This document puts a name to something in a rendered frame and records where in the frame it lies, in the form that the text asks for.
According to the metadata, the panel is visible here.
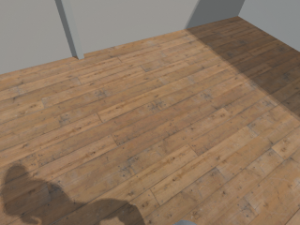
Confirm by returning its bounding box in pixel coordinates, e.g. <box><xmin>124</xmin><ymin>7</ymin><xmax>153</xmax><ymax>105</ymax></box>
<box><xmin>61</xmin><ymin>0</ymin><xmax>84</xmax><ymax>60</ymax></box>

